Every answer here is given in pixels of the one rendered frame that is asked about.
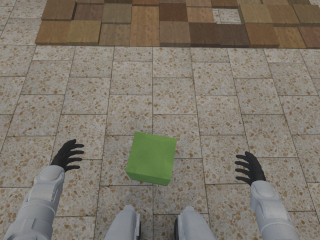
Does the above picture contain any carton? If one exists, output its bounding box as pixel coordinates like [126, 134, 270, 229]
[125, 131, 177, 186]

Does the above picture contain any robot right hand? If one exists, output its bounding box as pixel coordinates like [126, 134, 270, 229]
[234, 151, 267, 186]

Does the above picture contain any robot left hand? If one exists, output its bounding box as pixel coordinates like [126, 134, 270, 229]
[50, 139, 84, 172]

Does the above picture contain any robot left forearm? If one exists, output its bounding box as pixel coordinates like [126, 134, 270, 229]
[3, 165, 65, 240]

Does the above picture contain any robot right shin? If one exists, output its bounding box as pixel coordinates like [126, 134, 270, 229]
[179, 206, 195, 240]

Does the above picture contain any robot right forearm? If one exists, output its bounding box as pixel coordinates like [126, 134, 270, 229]
[250, 180, 300, 240]

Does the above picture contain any robot right thigh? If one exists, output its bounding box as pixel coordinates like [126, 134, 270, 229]
[177, 211, 217, 240]

